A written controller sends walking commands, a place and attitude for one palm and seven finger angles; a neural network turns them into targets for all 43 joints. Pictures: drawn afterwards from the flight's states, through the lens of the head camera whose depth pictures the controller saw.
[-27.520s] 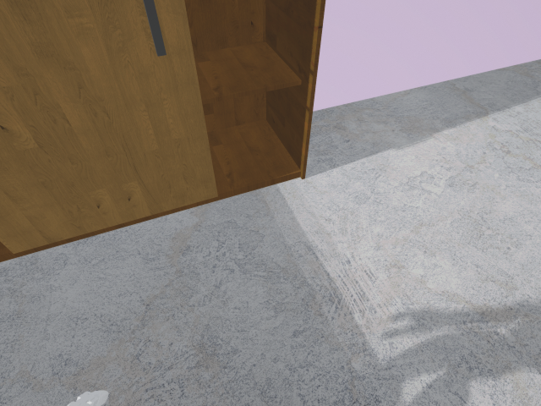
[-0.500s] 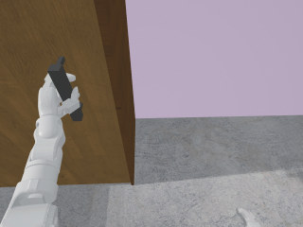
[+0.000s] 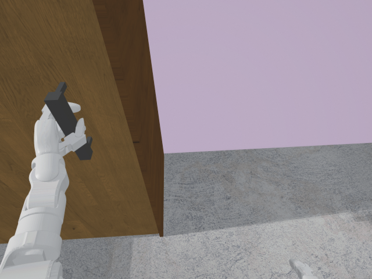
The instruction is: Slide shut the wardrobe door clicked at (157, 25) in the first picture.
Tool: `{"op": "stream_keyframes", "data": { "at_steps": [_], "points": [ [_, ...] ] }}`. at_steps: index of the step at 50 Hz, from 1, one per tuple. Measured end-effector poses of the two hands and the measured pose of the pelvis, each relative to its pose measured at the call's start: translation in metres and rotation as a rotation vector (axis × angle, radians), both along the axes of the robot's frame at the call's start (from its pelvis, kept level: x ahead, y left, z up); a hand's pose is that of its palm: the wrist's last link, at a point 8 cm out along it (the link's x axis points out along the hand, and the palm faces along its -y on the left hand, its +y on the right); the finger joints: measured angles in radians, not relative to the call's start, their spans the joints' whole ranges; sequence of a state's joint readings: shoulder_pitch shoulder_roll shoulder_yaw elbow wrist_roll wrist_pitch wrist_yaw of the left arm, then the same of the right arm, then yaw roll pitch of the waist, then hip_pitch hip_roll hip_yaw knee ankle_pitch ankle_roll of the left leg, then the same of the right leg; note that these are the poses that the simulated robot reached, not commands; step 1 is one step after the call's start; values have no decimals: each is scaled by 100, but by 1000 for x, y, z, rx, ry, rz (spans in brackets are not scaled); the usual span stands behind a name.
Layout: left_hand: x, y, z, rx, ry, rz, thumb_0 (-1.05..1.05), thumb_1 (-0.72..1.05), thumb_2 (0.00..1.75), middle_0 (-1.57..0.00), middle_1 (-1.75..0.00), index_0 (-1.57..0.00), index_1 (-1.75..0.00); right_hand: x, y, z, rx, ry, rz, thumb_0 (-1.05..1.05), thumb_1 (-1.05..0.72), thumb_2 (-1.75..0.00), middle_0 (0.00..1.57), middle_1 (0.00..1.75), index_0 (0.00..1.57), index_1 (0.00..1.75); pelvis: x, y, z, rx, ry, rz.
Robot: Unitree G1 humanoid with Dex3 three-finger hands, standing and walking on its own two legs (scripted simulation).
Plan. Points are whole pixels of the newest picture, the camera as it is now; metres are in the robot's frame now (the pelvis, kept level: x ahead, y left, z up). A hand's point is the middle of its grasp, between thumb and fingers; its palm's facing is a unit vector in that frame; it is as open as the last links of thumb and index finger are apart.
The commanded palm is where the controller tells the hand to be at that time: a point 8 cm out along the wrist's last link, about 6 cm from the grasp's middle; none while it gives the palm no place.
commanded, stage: loosen the grip on the handle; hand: left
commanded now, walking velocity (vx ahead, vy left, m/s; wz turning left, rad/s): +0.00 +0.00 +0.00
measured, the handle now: (74, 123) +0.42 +0.29 +0.11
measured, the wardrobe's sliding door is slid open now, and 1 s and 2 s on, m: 0.00 0.00 0.00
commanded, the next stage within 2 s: slip the hand off the handle in 0.58 s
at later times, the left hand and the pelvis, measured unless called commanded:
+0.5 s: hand (72, 133) +0.38 +0.27 +0.12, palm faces +0.38 -0.90 -0.21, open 13.6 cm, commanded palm +0.33 +0.31 +0.13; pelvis -0.03 +0.01 -0.01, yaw +1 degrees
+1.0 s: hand (50, 136) +0.37 +0.32 +0.12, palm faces +0.42 -0.89 -0.21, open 14.6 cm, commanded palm +0.33 +0.35 +0.13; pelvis -0.01 +0.03 -0.01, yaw +2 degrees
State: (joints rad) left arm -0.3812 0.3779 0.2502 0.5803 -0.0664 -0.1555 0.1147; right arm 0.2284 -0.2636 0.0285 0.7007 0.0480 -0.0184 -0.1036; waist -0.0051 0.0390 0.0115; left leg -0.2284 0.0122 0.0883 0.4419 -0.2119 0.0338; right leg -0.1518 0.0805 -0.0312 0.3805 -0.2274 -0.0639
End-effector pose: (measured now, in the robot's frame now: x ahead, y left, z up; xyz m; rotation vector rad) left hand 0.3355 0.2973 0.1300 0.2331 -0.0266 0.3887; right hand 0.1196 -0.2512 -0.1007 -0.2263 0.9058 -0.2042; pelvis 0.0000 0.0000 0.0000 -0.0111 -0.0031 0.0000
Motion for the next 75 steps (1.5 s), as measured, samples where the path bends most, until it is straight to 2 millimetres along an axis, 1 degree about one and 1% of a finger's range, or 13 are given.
{"op": "stream_keyframes", "data": {
  "at_steps": [2, 4, 8, 14, 20, 26, 31, 40, 47, 53, 67, 71, 75],
  "points": [
    [4, 6, 3, 29, 19, -24, -10, 60, 77, -46, -140, -33, -140, -2, 0, 3, -1, -2, 18, 1, -90, -90, 20, 30, 20, 30, -4, -2, 0, 3, 6, -8],
    [5, 10, 2, -40, 34, -38, -9, 55, 76, -46, -140, -35, -140, -3, -2, 7, -6, -25, 41, 1, -90, -90, 20, 30, 20, 30, -10, -4, -2, 14, 30, 10],
    [-3, 11, 4, -75, 32, -15, -6, 44, 70, -43, -137, -39, -140, -4, -8, 13, -18, -109, 42, 1, -90, -90, 20, 30, 20, 30, -22, -2, -6, 12, 31, 15],
    [-5, 8, 3, -30, 18, 12, -2, 6, 51, -40, -134, -37, -136, -23, -11, 10, -39, -119, 25, 1, -90, -90, 20, 30, 20, 30, -34, 0, -12, 9, 41, 18],
    [-1, 11, 0, -11, -3, -1, 0, -32, 32, -39, -132, -36, -132, -48, -5, -2, -48, -28, 12, 1, -90, -90, 20, 30, 20, 30, -34, 5, -14, -1, 48, 25],
    [5, 19, -1, -17, -4, 2, -1, -48, 24, -35, -126, -33, -126, -56, 8, -10, -35, 32, -2, 1, -90, -90, 20, 30, 20, 30, -24, 14, -13, -6, 54, 21],
    [4, 20, -2, -24, -8, -17, -1, -53, 21, -34, -123, -33, -123, -45, 22, -12, -22, 34, 18, 1, -90, -90, 20, 30, 20, 30, -15, 23, -12, -8, 56, 25],
    [2, 22, -1, -27, 0, -20, -1, -55, 20, -32, -120, -32, -119, -2, 41, -2, -16, -56, 59, 1, -90, -90, 20, 30, 20, 30, -9, 32, -12, -10, 48, 30],
    [-6, 48, 2, -30, 14, 42, -1, -55, 20, -29, -117, -29, -117, 15, 47, 7, -21, -101, 78, 1, -90, -90, 20, 30, 20, 30, -8, 32, -11, -12, 44, 35],
    [-11, 68, 3, -25, 23, 45, -1, -55, 20, -27, -116, -27, -115, 10, 43, 5, -43, -67, 93, 1, -90, -90, 20, 30, 20, 30, -10, 32, -12, -17, 50, 51],
    [-9, 88, 2, -24, 15, 17, -1, -55, 20, -27, -116, -29, -117, -29, 25, -7, -63, 32, 38, 1, -90, -90, 20, 30, 20, 30, -10, 30, -15, -21, 81, 40],
    [-19, 89, -1, -22, 8, 16, -1, -55, 20, -27, -116, -28, -117, -33, 23, -8, -52, 28, 20, 1, -90, -90, 20, 30, 20, 30, -8, 30, -15, -21, 84, 28],
    [-37, 85, -2, -16, -9, 12, -1, -55, 20, -27, -116, -27, -116, -28, 24, -7, -42, 6, 23, 1, -90, -90, 20, 30, 20, 30, -6, 30, -15, -19, 78, 23]
  ]
}}
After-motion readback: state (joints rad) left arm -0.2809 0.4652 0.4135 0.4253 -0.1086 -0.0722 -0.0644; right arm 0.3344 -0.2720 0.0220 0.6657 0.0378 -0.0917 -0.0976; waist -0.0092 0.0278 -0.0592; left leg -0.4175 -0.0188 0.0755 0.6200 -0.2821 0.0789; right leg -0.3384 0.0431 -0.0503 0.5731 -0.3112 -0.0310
